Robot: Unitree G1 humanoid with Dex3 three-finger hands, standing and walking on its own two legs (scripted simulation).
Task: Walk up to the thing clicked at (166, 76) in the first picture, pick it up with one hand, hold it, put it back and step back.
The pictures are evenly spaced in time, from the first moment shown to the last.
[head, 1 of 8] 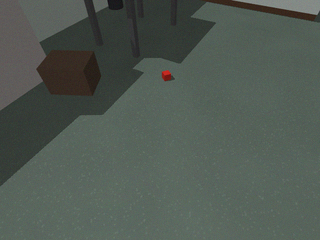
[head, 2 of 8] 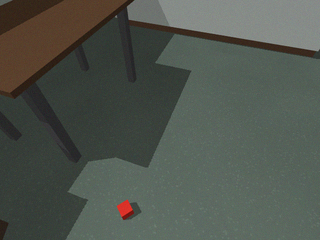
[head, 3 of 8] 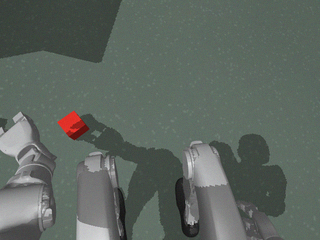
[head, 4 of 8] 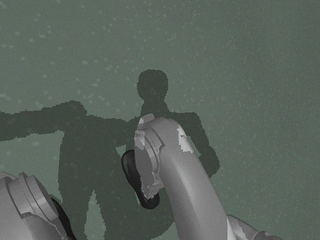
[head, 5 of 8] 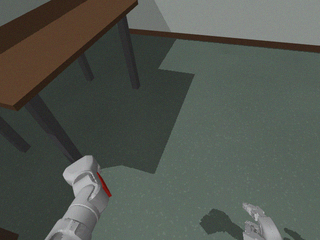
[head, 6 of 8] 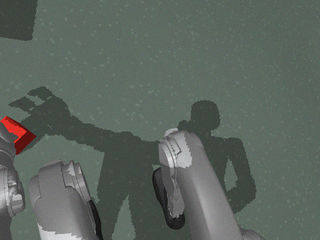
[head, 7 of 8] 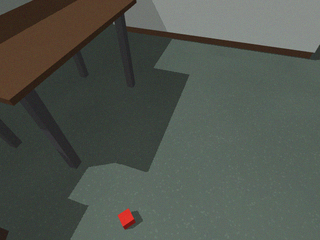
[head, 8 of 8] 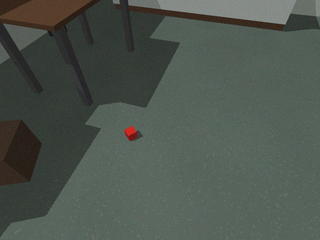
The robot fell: no
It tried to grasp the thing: yes
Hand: left
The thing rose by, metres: 0.66
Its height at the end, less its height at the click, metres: +0.00
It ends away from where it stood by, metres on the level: 0.02
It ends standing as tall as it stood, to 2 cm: yes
